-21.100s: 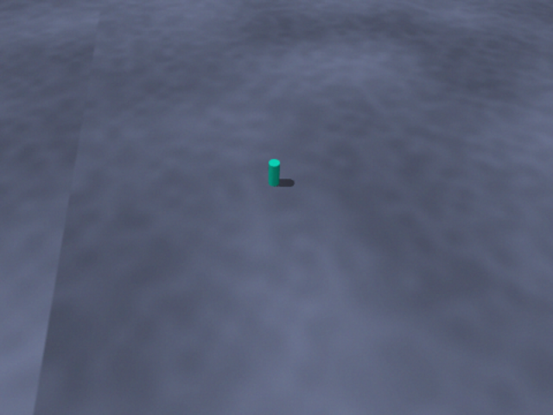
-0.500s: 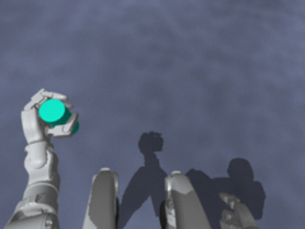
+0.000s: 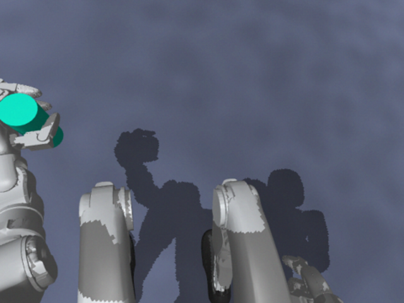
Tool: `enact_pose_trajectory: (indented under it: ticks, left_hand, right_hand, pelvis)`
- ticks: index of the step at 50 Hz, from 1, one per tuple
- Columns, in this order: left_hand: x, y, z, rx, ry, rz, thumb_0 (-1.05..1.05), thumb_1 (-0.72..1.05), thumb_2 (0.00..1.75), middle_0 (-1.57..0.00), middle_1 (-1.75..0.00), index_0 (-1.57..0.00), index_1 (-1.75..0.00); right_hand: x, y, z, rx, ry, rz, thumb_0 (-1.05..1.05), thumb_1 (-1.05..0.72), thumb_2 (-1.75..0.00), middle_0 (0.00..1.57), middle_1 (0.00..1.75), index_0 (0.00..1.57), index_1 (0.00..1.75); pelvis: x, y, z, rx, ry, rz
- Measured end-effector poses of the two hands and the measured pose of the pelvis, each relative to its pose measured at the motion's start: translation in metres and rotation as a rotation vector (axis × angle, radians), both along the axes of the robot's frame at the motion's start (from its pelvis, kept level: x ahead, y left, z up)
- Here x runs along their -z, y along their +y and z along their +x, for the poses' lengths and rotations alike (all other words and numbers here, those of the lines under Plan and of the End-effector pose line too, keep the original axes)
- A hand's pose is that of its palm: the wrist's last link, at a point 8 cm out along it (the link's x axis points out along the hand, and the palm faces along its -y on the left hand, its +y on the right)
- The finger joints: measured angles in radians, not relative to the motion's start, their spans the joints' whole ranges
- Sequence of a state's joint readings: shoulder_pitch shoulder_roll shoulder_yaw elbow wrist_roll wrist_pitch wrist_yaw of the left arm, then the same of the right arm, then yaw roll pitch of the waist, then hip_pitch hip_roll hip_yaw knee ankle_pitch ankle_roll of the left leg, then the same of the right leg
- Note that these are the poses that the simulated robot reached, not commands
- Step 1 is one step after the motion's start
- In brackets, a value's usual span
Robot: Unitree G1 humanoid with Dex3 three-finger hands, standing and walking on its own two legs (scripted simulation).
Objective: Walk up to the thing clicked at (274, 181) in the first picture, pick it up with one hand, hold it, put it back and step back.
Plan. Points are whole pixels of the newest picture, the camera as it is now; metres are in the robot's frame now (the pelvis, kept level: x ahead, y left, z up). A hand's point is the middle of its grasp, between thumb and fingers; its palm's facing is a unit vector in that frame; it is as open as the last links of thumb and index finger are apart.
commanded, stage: crouch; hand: left
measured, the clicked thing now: (35, 124) +0.44 +0.29 -0.08
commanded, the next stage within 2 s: lower in 0.66 s
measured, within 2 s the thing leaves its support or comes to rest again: neither
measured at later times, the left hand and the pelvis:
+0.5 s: hand (49, 129) +0.45 +0.29 -0.14, palm faces +0.35 -0.94 -0.03, open 7.5 cm; pelvis +0.01 +0.00 -0.06, yaw -4 degrees
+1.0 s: hand (57, 137) +0.45 +0.29 -0.20, palm faces +0.37 -0.93 -0.02, open 7.5 cm; pelvis +0.00 +0.01 -0.08, yaw -7 degrees
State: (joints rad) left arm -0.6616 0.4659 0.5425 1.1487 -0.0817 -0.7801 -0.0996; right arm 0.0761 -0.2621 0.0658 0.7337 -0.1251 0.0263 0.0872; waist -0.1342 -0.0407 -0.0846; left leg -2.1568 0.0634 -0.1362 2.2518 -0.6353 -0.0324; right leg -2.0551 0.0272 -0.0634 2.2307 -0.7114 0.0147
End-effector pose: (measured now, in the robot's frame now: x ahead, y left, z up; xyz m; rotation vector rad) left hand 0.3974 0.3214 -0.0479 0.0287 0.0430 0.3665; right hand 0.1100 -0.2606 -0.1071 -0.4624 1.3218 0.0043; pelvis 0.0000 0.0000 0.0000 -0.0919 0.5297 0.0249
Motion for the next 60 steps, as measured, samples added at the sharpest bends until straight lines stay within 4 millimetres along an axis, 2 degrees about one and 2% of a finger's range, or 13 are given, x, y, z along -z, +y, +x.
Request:
enact_pose_trajectory:
  ticks: [9, 21, 34, 43, 60]
  left_hand:
    - [0.039, 0.004, 0.012, 0.000, 0.001, -0.011, -0.02, -0.16, 1.16, -0.84, -1.06, -0.91, -1.08]
    - [0.082, 0.009, 0.015, 0.000, 0.015, -0.016, -0.02, -0.16, 1.16, -0.84, -1.06, -0.91, -1.08]
    - [0.111, 0.012, 0.017, 0.004, 0.016, -0.019, -0.02, -0.16, 1.16, -0.84, -1.06, -0.91, -1.07]
    - [0.125, 0.012, 0.017, 0.001, 0.024, -0.022, -0.02, -0.16, 1.16, -0.84, -1.06, -0.91, -1.07]
    - [0.174, 0.011, 0.021, -0.019, 0.052, -0.037, -0.02, -0.16, 1.17, -0.85, -1.05, -0.92, -1.07]
  right_hand:
    - [0.028, -0.004, -0.013, -0.016, 0.047, -0.027, 0.00, -0.89, -0.90, 0.21, 0.30, 0.20, 0.30]
    - [0.045, -0.007, -0.002, -0.073, 0.072, -0.062, 0.00, -0.88, -0.89, 0.21, 0.30, 0.20, 0.30]
    - [0.049, -0.009, 0.009, -0.136, 0.087, -0.100, 0.00, -0.89, -0.90, 0.21, 0.30, 0.20, 0.30]
    - [0.048, -0.007, 0.005, -0.164, 0.098, -0.118, 0.00, -0.89, -0.90, 0.21, 0.30, 0.20, 0.30]
    - [0.037, -0.003, 0.001, -0.284, 0.142, -0.192, 0.00, -0.90, -0.90, 0.21, 0.30, 0.21, 0.30]
  pelvis:
    - [0.032, 0.000, 0.000, 0.019, -0.027, -0.015]
    - [0.057, 0.002, 0.006, 0.040, -0.054, -0.038]
    - [0.071, 0.005, 0.007, 0.056, -0.092, -0.064]
    - [0.077, 0.007, 0.005, 0.065, -0.121, -0.080]
    - [0.087, 0.012, 0.002, 0.092, -0.194, -0.124]
